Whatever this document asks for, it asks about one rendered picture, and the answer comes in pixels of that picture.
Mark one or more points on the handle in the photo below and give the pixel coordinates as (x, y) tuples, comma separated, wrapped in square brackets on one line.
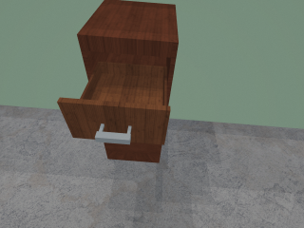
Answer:
[(113, 137)]

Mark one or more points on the drawer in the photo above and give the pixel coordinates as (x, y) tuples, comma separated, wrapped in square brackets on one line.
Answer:
[(120, 95)]

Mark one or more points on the cabinet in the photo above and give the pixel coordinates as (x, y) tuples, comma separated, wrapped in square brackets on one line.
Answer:
[(135, 33)]

